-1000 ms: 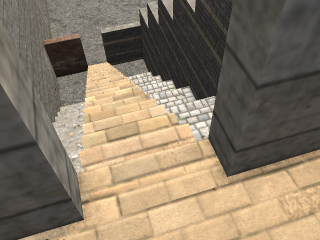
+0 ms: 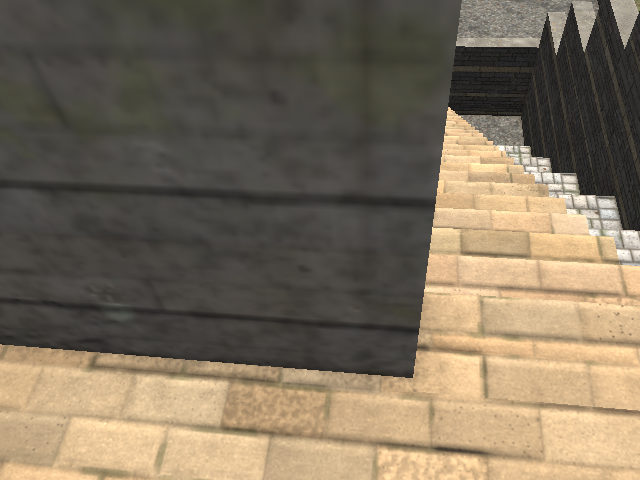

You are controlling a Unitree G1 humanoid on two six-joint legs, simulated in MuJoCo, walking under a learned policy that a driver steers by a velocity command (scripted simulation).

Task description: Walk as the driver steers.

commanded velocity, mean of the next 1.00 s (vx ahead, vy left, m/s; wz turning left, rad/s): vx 0.20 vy -0.02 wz -0.55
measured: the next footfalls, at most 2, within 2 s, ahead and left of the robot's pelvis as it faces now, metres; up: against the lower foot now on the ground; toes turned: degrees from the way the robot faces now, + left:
left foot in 0.20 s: +0.14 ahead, +0.24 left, +0.00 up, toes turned -15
right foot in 0.62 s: -0.01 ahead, -0.05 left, +0.00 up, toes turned -41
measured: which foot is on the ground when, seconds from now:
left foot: up 0.00-0.18, down 0.20-0.62, up 0.64-1.00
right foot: down 0.00-0.20, up 0.22-0.60, down 0.62-1.00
